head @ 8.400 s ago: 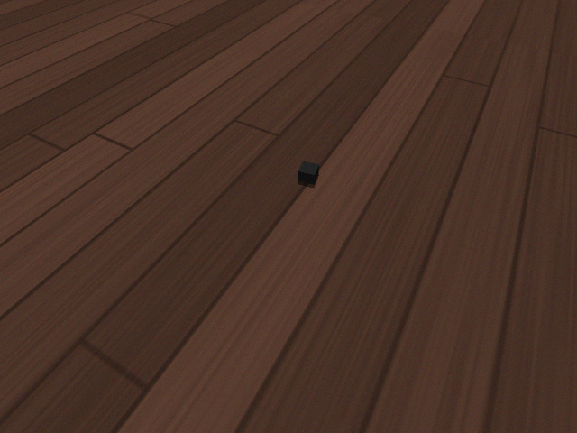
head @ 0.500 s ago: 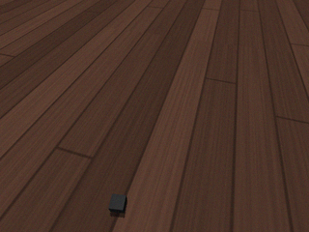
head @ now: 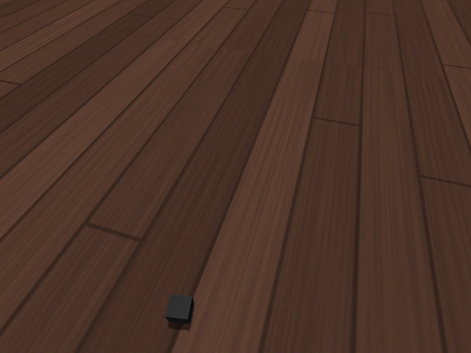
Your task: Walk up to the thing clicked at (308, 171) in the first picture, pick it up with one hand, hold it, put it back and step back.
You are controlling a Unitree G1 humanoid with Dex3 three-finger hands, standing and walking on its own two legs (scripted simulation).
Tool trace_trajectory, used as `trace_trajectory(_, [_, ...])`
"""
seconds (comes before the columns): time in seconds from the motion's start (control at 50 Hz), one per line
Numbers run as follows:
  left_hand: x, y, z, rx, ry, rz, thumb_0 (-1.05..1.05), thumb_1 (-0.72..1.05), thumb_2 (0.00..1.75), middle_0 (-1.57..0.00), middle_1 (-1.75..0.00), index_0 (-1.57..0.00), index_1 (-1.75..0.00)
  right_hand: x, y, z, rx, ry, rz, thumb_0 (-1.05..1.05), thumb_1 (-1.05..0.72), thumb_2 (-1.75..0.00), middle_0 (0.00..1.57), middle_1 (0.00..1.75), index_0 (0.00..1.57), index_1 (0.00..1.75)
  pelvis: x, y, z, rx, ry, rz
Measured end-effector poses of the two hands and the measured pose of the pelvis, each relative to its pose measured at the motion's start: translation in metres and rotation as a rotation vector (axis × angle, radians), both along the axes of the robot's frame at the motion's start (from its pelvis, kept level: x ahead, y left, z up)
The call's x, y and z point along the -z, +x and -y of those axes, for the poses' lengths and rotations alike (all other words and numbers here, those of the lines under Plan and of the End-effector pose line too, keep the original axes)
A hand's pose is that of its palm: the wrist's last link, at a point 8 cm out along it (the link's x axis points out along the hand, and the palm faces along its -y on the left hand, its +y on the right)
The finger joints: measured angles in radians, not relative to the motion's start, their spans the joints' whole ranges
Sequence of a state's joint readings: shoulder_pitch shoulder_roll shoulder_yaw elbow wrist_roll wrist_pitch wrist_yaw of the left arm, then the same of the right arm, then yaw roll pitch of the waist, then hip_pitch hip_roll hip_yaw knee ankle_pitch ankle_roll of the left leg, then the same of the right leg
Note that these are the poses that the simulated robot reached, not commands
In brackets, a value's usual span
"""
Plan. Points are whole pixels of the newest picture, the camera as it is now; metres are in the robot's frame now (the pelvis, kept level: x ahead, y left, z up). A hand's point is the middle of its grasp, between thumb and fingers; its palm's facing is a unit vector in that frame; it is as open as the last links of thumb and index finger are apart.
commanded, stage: stand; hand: left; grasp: from above
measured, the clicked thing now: (180, 309) +0.43 +0.24 -0.75
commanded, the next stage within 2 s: rise first in 0.18 s
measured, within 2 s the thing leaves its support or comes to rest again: neither
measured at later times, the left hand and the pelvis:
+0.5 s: hand out of the picture +0.15 +0.25 -0.17, palm faces -0.01 -0.94 -0.33, open 8.7 cm; pelvis -0.02 +0.00 -0.02, yaw -1 degrees
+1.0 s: hand out of the picture +0.13 +0.26 -0.23, palm faces -0.14 -0.88 -0.45, open 14.1 cm; pelvis -0.02 +0.01 -0.09, yaw -2 degrees
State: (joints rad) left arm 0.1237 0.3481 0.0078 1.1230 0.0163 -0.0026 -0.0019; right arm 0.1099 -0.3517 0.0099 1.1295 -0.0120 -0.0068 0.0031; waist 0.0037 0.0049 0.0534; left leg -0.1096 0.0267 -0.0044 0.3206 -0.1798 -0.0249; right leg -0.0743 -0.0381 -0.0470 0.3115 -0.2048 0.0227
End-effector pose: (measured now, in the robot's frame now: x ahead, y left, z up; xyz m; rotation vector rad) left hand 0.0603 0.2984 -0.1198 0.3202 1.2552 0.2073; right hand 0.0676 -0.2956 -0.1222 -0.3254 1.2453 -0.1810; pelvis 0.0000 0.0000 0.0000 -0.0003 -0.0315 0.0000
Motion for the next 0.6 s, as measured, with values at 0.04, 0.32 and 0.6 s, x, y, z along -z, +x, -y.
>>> trace_trajectory(0.04, [0.0, 0.001, 0.0, 0.001, 0.0, 0.004, 0.0, 0.91, 0.9, -0.21, -0.3, -0.21, -0.3, 0.0, 0.001, 0.0, 0.001, -0.001, 0.002, 0.0, -0.9, -0.9, 0.21, 0.3, 0.21, 0.3, 0.0, 0.0, 0.0, 0.0, 0.0, 0.0])
trace_trajectory(0.32, [-0.001, 0.007, 0.0, -0.004, -0.001, 0.033, 0.0, 0.9, 0.9, -0.21, -0.31, -0.21, -0.31, -0.001, 0.003, -0.001, 0.012, -0.001, 0.024, 0.0, -0.9, -0.9, 0.2, 0.3, 0.21, 0.3, 0.001, 0.0, -0.001, 0.0, 0.0, -0.01])
trace_trajectory(0.6, [0.018, 0.089, 0.002, 0.093, 0.008, 0.148, 0.0, 0.21, 0.91, -0.16, -0.83, -0.17, -0.81, 0.015, -0.004, -0.038, 0.073, 0.065, 0.171, 0.0, -0.9, -0.9, 0.2, 0.3, 0.2, 0.3, 0.027, -0.018, -0.003, 0.024, -0.007, -0.167])
